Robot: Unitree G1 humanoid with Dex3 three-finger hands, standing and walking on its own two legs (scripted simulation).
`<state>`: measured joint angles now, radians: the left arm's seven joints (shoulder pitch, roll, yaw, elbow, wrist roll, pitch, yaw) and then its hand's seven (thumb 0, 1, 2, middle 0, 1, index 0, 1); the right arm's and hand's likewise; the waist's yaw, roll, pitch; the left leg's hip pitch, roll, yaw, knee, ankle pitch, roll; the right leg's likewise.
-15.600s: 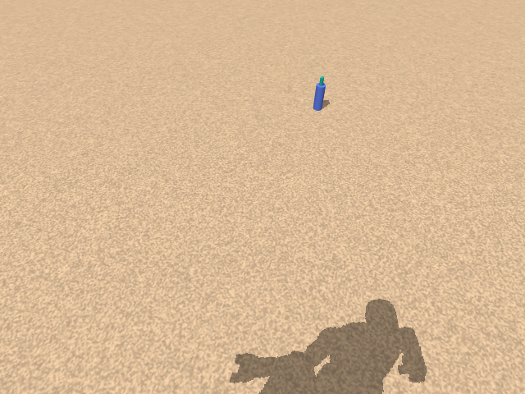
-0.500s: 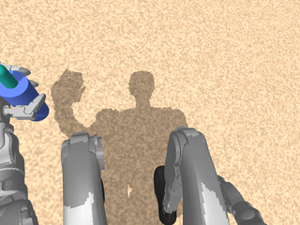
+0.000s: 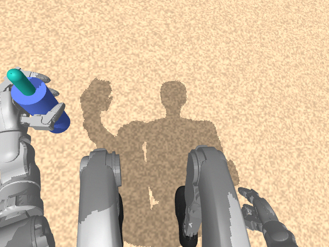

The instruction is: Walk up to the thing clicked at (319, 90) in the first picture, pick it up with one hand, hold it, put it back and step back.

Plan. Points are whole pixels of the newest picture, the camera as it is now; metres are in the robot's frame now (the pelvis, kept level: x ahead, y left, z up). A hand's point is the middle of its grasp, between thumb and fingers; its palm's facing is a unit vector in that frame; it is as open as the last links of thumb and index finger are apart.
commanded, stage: settle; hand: left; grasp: from the side
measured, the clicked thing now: (41, 103) +0.41 +0.28 -0.03
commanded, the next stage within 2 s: lift in 0.46 s
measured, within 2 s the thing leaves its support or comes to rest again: neither
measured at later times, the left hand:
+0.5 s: hand (42, 96) +0.42 +0.26 +0.00, palm faces +0.22 -0.97 -0.04, open 8.6 cm
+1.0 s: hand (29, 86) +0.41 +0.25 +0.06, palm faces +0.19 -0.98 -0.04, open 8.6 cm
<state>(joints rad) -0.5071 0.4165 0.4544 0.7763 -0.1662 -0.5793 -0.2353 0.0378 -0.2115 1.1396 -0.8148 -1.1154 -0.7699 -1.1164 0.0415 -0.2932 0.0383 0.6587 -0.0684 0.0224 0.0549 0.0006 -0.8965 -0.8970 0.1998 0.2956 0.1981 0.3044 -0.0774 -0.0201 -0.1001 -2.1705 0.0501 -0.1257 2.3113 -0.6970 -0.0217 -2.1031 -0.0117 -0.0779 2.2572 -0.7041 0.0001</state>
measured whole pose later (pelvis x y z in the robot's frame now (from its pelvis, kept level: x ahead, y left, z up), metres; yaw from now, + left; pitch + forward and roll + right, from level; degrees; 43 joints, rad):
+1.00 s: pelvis +0.00 +0.00 +0.06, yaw +2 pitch +33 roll -4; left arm -0.45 0.35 0.40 0.65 -0.18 -0.50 -0.22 0.04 -0.23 1.17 -0.82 -1.12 -0.78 -1.12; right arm 0.11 -0.27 0.00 0.66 -0.02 0.00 0.02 0.00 -0.91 -0.89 0.20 0.30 0.20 0.30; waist -0.06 0.01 -0.17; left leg -2.01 0.05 -0.08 2.11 -0.68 -0.02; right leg -1.96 -0.02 -0.05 2.08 -0.69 0.00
